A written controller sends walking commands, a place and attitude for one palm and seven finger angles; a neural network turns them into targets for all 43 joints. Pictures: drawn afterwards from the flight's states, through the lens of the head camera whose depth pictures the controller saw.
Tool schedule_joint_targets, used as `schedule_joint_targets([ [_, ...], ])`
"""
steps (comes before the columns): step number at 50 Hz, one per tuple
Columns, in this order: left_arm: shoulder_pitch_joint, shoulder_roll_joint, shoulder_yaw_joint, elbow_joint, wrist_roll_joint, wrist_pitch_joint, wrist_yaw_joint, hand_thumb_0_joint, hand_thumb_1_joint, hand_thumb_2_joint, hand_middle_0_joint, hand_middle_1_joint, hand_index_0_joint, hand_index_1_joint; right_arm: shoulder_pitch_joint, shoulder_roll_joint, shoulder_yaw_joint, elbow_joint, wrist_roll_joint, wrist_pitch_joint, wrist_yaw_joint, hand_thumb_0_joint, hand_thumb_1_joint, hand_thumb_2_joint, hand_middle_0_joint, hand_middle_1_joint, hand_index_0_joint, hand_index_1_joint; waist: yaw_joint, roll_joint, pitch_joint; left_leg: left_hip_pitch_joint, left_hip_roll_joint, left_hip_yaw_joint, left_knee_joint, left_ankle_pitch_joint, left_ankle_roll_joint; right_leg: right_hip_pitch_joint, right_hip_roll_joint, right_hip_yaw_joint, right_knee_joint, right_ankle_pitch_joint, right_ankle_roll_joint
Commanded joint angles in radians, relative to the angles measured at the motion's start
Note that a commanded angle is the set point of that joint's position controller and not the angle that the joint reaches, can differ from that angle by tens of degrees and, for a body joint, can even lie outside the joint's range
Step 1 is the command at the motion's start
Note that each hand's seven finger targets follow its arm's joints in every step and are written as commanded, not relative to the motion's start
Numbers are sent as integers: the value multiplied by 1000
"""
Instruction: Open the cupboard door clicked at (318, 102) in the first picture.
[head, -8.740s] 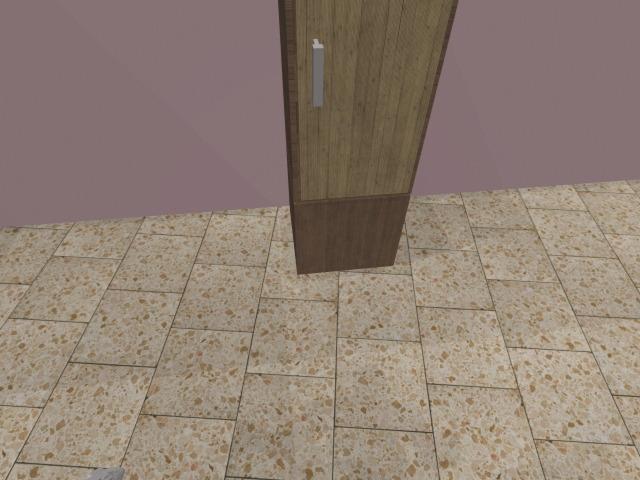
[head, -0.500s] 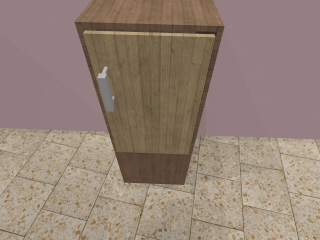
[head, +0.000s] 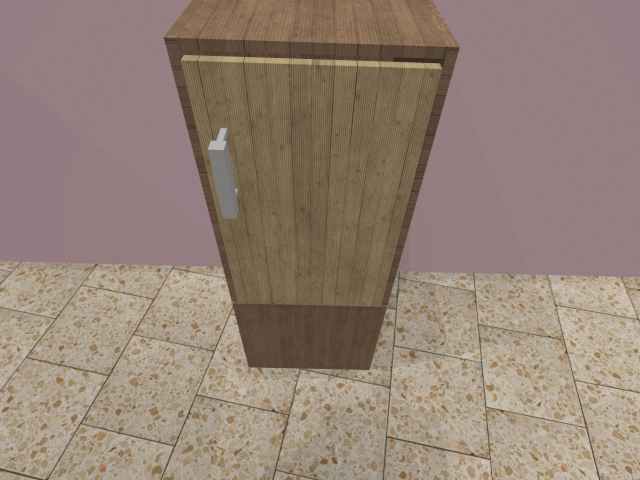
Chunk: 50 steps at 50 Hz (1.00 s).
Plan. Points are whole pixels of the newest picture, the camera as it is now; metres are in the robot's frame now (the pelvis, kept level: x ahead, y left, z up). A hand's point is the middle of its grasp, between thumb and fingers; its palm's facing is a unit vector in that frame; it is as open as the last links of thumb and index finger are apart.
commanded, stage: look again from close up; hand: left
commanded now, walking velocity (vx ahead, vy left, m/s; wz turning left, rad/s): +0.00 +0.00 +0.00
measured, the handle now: (226, 174) +0.54 +0.19 +0.08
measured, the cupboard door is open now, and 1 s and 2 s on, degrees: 0 0 0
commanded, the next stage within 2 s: raise the hand with hooked fingers in 0.20 s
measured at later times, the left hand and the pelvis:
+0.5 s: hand (148, 453) +0.15 +0.21 -0.02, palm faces +0.26 -0.96 -0.12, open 7.7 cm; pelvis -0.04 +0.00 -0.01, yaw +2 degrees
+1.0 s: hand (138, 443) +0.16 +0.22 +0.00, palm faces +0.02 -1.00 -0.07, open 10.3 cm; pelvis -0.05 -0.02 -0.06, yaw +1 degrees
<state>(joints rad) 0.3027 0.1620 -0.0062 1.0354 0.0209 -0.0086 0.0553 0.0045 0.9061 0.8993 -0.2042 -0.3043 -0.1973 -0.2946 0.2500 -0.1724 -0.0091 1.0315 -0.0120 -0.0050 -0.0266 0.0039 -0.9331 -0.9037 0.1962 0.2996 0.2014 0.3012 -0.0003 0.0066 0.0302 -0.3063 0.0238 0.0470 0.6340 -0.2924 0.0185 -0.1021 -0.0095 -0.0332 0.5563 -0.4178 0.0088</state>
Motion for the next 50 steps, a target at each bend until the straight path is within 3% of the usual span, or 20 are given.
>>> schedule_joint_targets([
  [1, 59, 115, 21, -45, -5, -3, -5, 0, 900, 900, -200, -300, -200, -300, 33, -106, -9, -57, -3, -12, 1, 0, -900, -900, 200, 300, 200, 300, -2, 4, 53, 44, 78, -100, -170, 145, 40, -146, -56, 60, -118, 132, -46],
  [11, 81, 133, 21, -35, 1, 7, -20, 0, 900, 900, -200, -300, -200, -300, 12, -151, -18, -56, -5, -13, 7, 0, -900, -900, 200, 300, 200, 300, 17, 50, 46, -3, 102, -179, -348, -154, 52, -142, -46, 35, -117, 27, -38],
  [14, 86, 140, 19, -23, 2, 0, -21, 0, 900, 900, -200, -300, -200, -300, 11, -154, -19, -45, -2, -17, 8, 0, -900, -900, 200, 300, 200, 300, 18, 20, 18, 24, 95, -163, -328, -86, 50, -131, -60, 46, -138, 59, -39],
  [15, 128, 115, 8, -11, 12, -17, 13, 0, 900, 900, -200, -300, -200, -300, -54, -156, -18, -101, 4, -14, 10, 0, -900, -900, 200, 300, 200, 300, 34, -36, 103, -9, 71, -78, -107, 108, 3, -179, -94, 96, -216, 226, -38],
  [16, -599, 406, 209, -1600, -184, -238, 28, 0, 877, 890, -202, -315, -202, -315, 29, -280, -56, -425, 58, -173, -36, 0, -900, -900, 200, 300, 200, 300, -131, 150, -460, 361, -14, -64, -162, 274, 16, -168, -16, -36, -79, 370, -46],
  [17, -126, 356, 201, -1392, -116, -201, 68, 0, 853, 880, -203, -330, -203, -330, -36, -196, -4, -356, 54, -268, -74, 0, -900, -900, 200, 300, 200, 300, 11, 256, -498, 456, 48, -93, -182, 342, 8, -207, 13, -56, 48, 242, -51],
  [18, 133, 131, 70, -1213, -138, -79, 91, 0, 830, 870, -205, -345, -205, -345, -56, -149, -17, -333, 68, -302, -68, 0, -900, -900, 200, 300, 200, 300, -23, 226, -346, 296, 37, -129, -222, 210, -27, -290, 15, -80, 99, 112, -33],
  [19, 154, -3, 9, -1117, -183, -63, 74, 0, 807, 860, -207, -360, -207, -360, -29, -152, -26, -311, 83, -306, -64, 0, -900, -900, 200, 300, 200, 300, -44, 102, -158, 181, 38, -124, -214, 105, -11, -351, 11, -76, 73, 76, -25],
  [20, 39, 52, 53, -1170, -198, -116, 59, 0, 783, 850, -208, -375, -208, -375, -46, -187, -40, -362, 71, -308, -66, 0, -900, -900, 200, 300, 200, 300, -64, 43, -55, 62, 19, -134, -167, -26, -6, -384, 13, -87, 20, 64, -18],
  [22, 67, 118, 172, -1016, -195, -240, 5, 0, 737, 830, -212, -405, -212, -405, -56, -205, -55, -391, 37, -297, -68, 0, -900, -900, 200, 300, 200, 300, -73, -130, -31, -87, -8, -115, -31, -50, -4, -510, 27, -100, 47, 24, -16],
  [26, 215, 83, 230, -835, -246, -535, -249, 0, 643, 790, -218, -465, -218, -465, -124, -190, -87, -482, 10, -295, -11, 0, -900, -900, 200, 300, 200, 300, 48, -142, -161, -320, -17, -69, 200, -33, -28, -682, 33, -70, 273, -56, -33],
  [28, 232, 199, 342, -803, -290, -610, -398, 0, 597, 770, -222, -495, -222, -495, -131, -198, -100, -541, 30, -292, 9, 0, -900, -900, 200, 300, 200, 300, 76, -40, -216, -373, -21, -57, 276, -13, -24, -658, 20, -6, 312, -38, -49],
  [31, 168, 253, 389, -986, -374, -503, -474, 0, 527, 740, -227, -540, -227, -540, -163, -201, -89, -666, 56, -268, -11, 0, -900, -900, 200, 300, 200, 300, 85, 28, -335, -348, -32, -22, 286, -42, -2, -589, 8, 59, 261, -87, -29],
  [34, 30, 287, 412, -1145, -403, -433, -437, 0, 457, 710, -232, -585, -232, -585, -117, -186, -78, -681, 56, -251, -45, 0, -900, -900, 200, 300, 200, 300, 38, 6, -292, -366, -19, -40, 313, -71, 10, -612, 7, 113, 204, -152, -6],
  [38, -157, 279, 348, -1325, -366, -507, -387, 0, 363, 670, -238, -645, -238, -645, -61, -181, -59, -623, 36, -269, -71, 0, -900, -900, 200, 300, 200, 300, -36, 86, -274, -313, 5, -77, 340, -11, 20, -680, 36, 69, 259, -22, -16],
  [40, -124, 265, 328, -1264, -361, -519, -406, 0, 317, 650, -242, -675, -242, -675, -54, -185, -56, -588, 37, -283, -78, 0, -900, -900, 200, 300, 200, 300, -45, 102, -265, -305, 8, -84, 349, 1, 20, -701, 38, 60, 265, 9, -18],
  [42, -112, 284, 330, -1214, -366, -498, -441, 0, 270, 630, -245, -705, -245, -705, -57, -195, -52, -577, 43, -294, -81, 0, -900, -900, 200, 300, 200, 300, -43, 85, -271, -310, 7, -87, 344, 0, 22, -689, 36, 65, 252, 8, -15],
  [46, -62, 350, 405, -1138, -398, -392, -492, 0, 177, 590, -252, -765, -252, -765, -66, -204, -44, -584, 55, -293, -84, 0, -900, -900, 200, 300, 200, 300, 3, 73, -322, -295, 0, -82, 307, 36, 22, -584, 20, 85, 208, 36, -6],
  [48, -29, 385, 475, -1107, -421, -350, -489, 0, 130, 570, -255, -795, -255, -795, -76, -199, -45, -587, 55, -287, -85, 0, -900, -900, 200, 300, 200, 300, 33, 40, -348, -281, -1, -85, 292, 79, 21, -528, 15, 88, 202, 112, 6],
  [50, -36, 364, 479, -1126, -437, -340, -478, 0, 83, 550, -258, -825, -258, -825, -72, -193, -41, -590, 55, -283, -80, 0, -900, -900, 200, 300, 200, 300, 33, 27, -352, -251, -3, -81, 262, 102, 18, -513, 16, 62, 201, 161, 8],
])
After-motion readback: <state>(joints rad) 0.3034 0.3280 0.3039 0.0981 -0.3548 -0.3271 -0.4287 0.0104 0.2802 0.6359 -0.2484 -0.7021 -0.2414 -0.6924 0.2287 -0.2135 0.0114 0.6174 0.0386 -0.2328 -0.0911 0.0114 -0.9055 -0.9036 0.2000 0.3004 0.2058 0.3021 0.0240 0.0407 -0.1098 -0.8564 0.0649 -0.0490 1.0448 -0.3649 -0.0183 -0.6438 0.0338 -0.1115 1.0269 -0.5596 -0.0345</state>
